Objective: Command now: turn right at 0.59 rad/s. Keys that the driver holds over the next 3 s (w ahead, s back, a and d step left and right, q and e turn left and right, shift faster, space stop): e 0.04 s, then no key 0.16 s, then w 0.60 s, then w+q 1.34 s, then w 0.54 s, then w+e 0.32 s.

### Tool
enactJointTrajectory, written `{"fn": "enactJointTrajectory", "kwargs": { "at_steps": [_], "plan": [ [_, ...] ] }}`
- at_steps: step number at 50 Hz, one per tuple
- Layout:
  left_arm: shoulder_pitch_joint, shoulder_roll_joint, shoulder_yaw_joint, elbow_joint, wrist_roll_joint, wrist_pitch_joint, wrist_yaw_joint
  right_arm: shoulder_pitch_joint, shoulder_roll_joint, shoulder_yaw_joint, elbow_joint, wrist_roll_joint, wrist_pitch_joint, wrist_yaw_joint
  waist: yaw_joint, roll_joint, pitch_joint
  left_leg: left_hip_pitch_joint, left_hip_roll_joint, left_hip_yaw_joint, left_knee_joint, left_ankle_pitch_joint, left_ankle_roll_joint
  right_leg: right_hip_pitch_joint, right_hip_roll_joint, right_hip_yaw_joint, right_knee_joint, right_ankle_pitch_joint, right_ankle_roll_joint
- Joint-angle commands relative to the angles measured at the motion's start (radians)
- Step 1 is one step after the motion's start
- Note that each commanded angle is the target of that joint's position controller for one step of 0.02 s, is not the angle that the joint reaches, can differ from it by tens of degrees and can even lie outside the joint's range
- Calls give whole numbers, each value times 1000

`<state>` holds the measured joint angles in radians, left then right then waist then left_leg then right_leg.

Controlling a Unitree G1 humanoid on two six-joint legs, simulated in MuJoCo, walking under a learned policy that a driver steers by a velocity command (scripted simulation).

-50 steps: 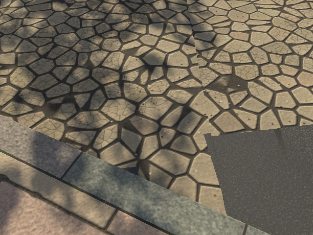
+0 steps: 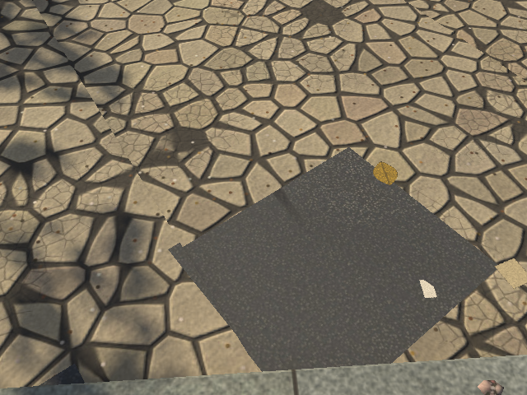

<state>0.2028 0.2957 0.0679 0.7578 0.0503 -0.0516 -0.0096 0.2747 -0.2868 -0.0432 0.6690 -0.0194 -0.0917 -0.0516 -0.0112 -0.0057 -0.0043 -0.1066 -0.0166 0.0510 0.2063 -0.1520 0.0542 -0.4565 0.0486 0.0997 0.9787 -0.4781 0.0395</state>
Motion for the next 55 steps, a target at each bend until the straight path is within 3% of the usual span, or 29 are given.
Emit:
{"fn": "enactJointTrajectory", "kwargs": {
  "at_steps": [1,3,5,10,13,15,19,20,21,22,23,24,25,26,28,32,35,40,42,43,44,45,46,47,48,49,51,54,55],
  "plan": [
    [58,73,16,-54,-3,2,-13,-167,-124,-24,-130,5,-37,7,67,99,-65,9,248,-31,21,672,214,-11,-44,-87,231,100,50],
    [29,42,-2,-69,-30,12,-36,-98,-168,-42,-117,0,-35,2,6,79,-61,74,232,8,42,683,222,-48,-67,-113,129,166,81],
    [0,40,-8,-86,-36,18,-38,-3,-177,-53,-81,-4,-19,6,-39,86,-48,182,283,-22,57,707,239,-108,-103,-97,3,159,94],
    [20,61,-10,-94,-3,23,-22,-5,-179,-73,-62,-3,2,35,-30,118,-32,196,343,-65,49,653,255,-42,-122,-127,-229,111,31],
    [15,66,-9,-86,4,19,-16,30,-148,-67,-35,-21,17,47,-56,132,21,139,354,-112,-67,67,238,11,-111,-137,-308,85,-36],
    [-2,63,-6,-87,5,8,-16,30,-139,-60,-12,-16,22,46,-52,127,72,138,361,-160,-116,-297,217,17,-96,-133,-407,84,-93],
    [46,46,3,-48,-10,-43,-41,-15,-139,-35,34,-21,41,44,18,82,40,-23,297,-74,-26,-300,191,380,-35,-166,-637,310,-188],
    [117,56,11,-35,1,-55,-40,-18,-101,-20,47,-43,38,45,63,47,1,-110,244,-20,97,-265,164,515,-61,-130,-621,295,-211],
    [262,122,32,-10,14,-63,-9,-36,-14,6,11,-62,26,53,111,-127,-86,-326,109,100,410,-236,74,734,-235,123,-631,277,-343],
    [393,179,38,-9,26,-74,10,-94,-10,16,-6,-71,-7,85,197,-177,-50,-609,7,-40,657,-380,36,839,-423,515,-788,318,-468],
    [386,126,27,23,38,-89,8,-110,-30,7,11,-35,-33,93,166,-113,60,-737,44,-154,805,-363,65,791,-439,432,-811,298,-411],
    [320,73,13,31,24,-87,-3,-82,-70,-4,46,-29,-39,82,119,-115,83,-733,83,-128,915,-318,72,716,-395,298,-808,254,-356],
    [282,19,-13,21,15,-81,-12,-43,-98,-16,68,-53,-33,76,82,-111,71,-684,102,-112,945,-267,81,645,-354,225,-829,247,-333],
    [238,-7,-30,15,7,-78,-14,-46,-78,-12,70,-65,-21,79,47,-105,96,-658,118,-95,949,-228,82,561,-335,168,-849,283,-314],
    [186,-6,-44,-8,3,-69,-4,-73,-12,6,64,-58,-2,95,16,-82,102,-597,120,-70,896,-103,72,450,-293,86,-910,341,-288],
    [253,26,-50,35,24,-73,-19,-194,29,25,43,-34,17,128,46,-64,103,-535,81,7,621,132,34,378,-216,-50,-915,544,-279],
    [341,56,-47,109,12,-62,-48,-269,24,29,14,-36,35,129,62,-85,118,-535,54,-6,453,142,11,451,-263,-30,-892,691,-308],
    [325,55,-45,164,40,-42,-60,-342,-16,15,-2,-31,44,110,22,-89,91,-447,-3,1,351,124,60,547,-294,-50,-838,895,-260],
    [300,99,-30,156,43,-37,-54,-235,-61,-6,40,-11,41,101,-47,-72,28,-221,-67,58,333,147,80,510,-255,-139,-698,1153,-208],
    [319,102,-28,153,60,-38,-54,-85,-103,-25,91,3,32,92,-81,-49,-45,7,-88,34,379,167,101,418,-207,-185,-514,1189,-157],
    [447,19,-54,157,88,-43,-51,109,-124,-29,145,0,25,86,-77,56,-225,425,9,-138,467,235,213,146,-138,-185,-228,922,-86],
    [492,-31,-89,151,99,-53,-75,376,-118,-32,204,-5,18,81,-179,202,-393,783,275,-645,284,-47,435,-209,43,-127,181,155,-11],
    [232,20,-58,99,36,-61,-86,495,-86,-22,272,-52,-8,84,-250,137,-227,653,270,-764,142,-200,351,-394,45,15,452,-54,-61],
    [140,33,-50,59,5,-73,-63,335,-130,-35,261,-53,-40,88,-175,84,-23,384,271,-688,103,-264,283,-443,-37,62,479,10,-105],
    [107,53,-50,56,26,-74,-33,186,-74,-17,238,-41,-46,87,-122,30,24,173,254,-632,64,-215,293,-356,-92,76,414,69,-112],
    [106,7,-69,43,57,-66,-12,106,1,13,235,-32,-47,85,-57,-1,3,26,229,-563,30,-157,292,-252,-126,76,333,114,-126],
    [120,-46,-89,28,69,-27,1,-45,54,35,199,-26,-50,85,43,3,22,-218,184,-480,-41,-120,271,-103,-164,49,205,85,-104],
    [117,6,-85,7,34,1,7,-59,-25,16,188,-22,-73,93,43,4,42,-391,98,-352,-72,-107,250,-11,-141,-37,-16,193,-46],
    [76,-30,-100,-9,29,7,2,-33,-51,8,198,-33,-70,100,26,9,45,-470,56,-286,-60,-75,233,69,-124,-87,-105,282,-36]
  ]
}}
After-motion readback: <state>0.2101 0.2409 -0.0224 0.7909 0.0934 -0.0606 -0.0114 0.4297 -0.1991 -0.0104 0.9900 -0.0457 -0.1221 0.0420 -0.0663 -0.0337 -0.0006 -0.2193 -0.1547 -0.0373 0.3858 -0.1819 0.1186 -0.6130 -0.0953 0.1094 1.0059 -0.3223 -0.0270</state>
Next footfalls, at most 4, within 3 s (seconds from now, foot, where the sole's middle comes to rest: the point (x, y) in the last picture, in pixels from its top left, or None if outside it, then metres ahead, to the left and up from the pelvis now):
0.40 right None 0.04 -0.16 -0.79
0.86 left None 0.43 -0.03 -0.79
1.40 right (355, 322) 0.73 -0.26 -0.90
1.90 left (252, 263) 0.94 0.04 -0.90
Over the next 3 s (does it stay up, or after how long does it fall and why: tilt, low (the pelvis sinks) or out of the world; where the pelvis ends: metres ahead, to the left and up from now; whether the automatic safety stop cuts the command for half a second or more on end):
stays up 1.30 0.23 -0.13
